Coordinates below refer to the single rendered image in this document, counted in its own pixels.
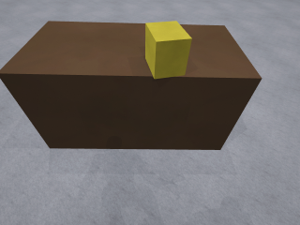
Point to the carton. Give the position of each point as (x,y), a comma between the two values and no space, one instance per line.
(167,47)

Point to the pedestal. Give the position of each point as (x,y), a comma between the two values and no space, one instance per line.
(87,85)

